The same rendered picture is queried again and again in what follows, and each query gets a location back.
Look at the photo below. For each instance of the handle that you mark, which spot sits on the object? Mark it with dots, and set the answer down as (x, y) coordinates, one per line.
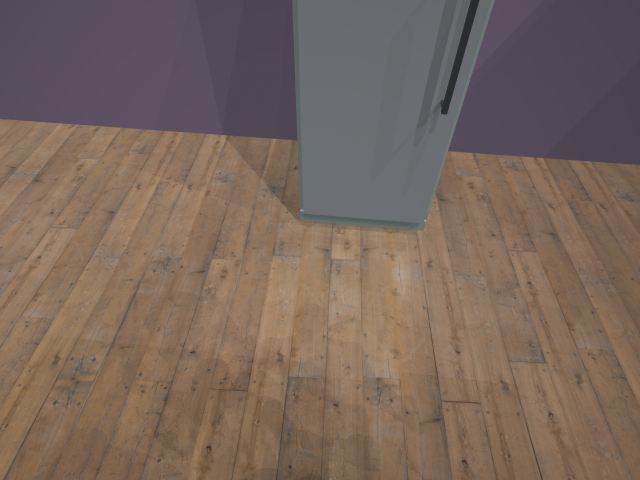
(459, 55)

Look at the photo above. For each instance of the fridge door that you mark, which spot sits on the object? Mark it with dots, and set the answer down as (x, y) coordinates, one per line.
(372, 77)

